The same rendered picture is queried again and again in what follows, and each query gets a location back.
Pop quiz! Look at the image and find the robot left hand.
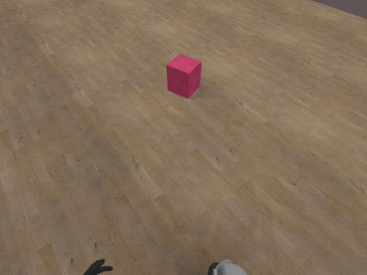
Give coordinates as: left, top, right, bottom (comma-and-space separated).
83, 259, 113, 275

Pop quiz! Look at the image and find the robot right shin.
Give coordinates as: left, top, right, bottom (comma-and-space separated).
217, 260, 233, 266

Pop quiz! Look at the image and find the carton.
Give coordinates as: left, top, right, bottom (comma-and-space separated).
166, 54, 202, 99

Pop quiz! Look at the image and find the robot right thigh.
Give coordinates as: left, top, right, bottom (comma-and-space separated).
213, 264, 247, 275

